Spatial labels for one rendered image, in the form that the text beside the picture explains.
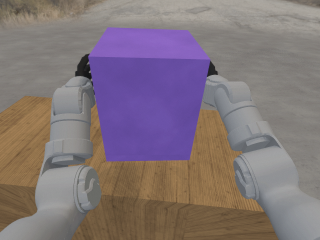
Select carton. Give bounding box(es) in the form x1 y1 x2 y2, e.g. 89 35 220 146
88 27 211 162

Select robot right hand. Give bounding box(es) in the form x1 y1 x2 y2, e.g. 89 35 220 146
207 61 218 77

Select pedestal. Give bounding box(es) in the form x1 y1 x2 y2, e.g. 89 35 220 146
0 96 279 240

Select robot left hand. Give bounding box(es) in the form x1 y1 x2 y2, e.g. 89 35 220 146
75 53 95 95

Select left robot forearm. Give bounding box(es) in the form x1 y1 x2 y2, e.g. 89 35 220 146
35 76 96 207

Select right robot upper arm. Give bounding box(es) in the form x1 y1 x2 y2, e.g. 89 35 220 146
233 145 320 240

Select left robot upper arm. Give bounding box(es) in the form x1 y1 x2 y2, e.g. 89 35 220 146
0 165 102 240

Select right robot forearm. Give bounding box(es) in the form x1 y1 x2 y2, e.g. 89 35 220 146
202 75 299 186

